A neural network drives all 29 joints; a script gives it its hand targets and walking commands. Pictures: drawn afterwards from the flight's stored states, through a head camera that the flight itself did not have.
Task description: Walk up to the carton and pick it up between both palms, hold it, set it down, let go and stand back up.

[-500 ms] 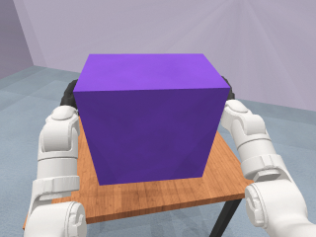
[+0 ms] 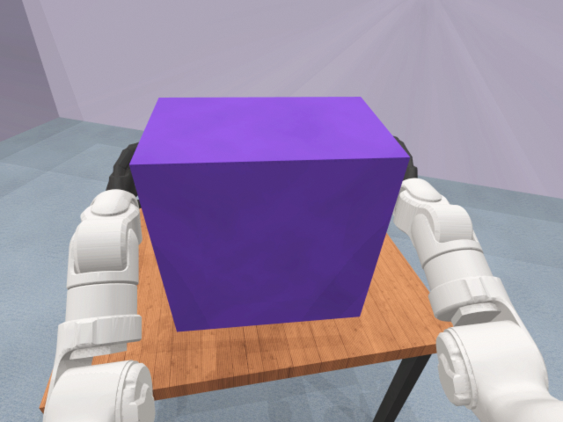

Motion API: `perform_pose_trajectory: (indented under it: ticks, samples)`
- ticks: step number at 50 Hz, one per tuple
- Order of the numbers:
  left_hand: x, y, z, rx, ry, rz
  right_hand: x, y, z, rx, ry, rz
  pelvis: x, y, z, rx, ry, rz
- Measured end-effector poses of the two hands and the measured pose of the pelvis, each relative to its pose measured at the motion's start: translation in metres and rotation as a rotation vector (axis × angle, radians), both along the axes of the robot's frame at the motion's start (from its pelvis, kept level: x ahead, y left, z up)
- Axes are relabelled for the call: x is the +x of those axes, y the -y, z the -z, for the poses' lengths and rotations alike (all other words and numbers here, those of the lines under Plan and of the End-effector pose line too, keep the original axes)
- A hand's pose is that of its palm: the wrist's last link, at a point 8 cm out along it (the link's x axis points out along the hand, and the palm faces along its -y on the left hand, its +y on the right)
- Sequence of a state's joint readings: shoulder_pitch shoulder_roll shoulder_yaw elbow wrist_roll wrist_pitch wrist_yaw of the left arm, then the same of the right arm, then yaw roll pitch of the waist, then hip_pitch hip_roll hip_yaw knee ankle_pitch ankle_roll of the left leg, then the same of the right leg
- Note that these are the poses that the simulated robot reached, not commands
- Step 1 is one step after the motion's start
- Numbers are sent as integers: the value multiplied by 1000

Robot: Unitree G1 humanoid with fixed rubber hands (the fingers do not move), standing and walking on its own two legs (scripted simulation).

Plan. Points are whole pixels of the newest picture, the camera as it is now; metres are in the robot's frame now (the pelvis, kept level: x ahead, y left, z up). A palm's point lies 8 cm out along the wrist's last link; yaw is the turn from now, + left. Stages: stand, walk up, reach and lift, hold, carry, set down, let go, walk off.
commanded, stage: hold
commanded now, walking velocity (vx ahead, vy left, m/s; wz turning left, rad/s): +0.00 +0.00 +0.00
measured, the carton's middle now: (267, 216) +0.38 +0.00 +0.18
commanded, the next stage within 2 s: none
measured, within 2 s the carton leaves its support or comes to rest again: neither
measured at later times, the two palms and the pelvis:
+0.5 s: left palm (123, 192) +0.36 +0.19 +0.24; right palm (403, 182) +0.37 -0.19 +0.25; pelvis +0.00 +0.00 +0.00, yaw -1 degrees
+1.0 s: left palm (123, 198) +0.36 +0.19 +0.23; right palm (401, 188) +0.37 -0.19 +0.24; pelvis +0.00 +0.00 +0.00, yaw +0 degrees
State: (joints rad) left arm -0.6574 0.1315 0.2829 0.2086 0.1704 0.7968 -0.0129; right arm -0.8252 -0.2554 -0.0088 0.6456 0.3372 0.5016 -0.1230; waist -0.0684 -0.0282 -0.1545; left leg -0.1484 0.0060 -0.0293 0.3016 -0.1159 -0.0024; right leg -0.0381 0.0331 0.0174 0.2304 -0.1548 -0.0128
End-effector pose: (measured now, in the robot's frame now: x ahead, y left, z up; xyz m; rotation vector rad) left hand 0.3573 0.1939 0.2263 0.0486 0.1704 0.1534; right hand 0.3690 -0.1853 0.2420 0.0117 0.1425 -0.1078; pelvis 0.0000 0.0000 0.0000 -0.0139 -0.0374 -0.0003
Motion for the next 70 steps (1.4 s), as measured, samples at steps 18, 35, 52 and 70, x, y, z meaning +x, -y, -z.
perform_pose_trajectory:
  ticks: [18, 35, 52, 70]
  samples:
    - [-6, -1, -7, -6, 7, -1, -6, -1, -7, 23, 5, 3, -1, -3, 0, -2, -4, 11]
    - [2, 1, -4, 0, 4, -2, 3, 1, -4, -9, 0, -4, 2, 2, 0, -1, -8, 2]
    - [-1, 0, -3, 4, 6, 3, -3, 0, 1, 11, 2, 3, -2, 1, 0, 0, -2, 1]
    - [2, -1, -2, 2, -1, 2, 2, -1, -2, -1, -5, 0, -1, 0, 0, 0, -10, 3]
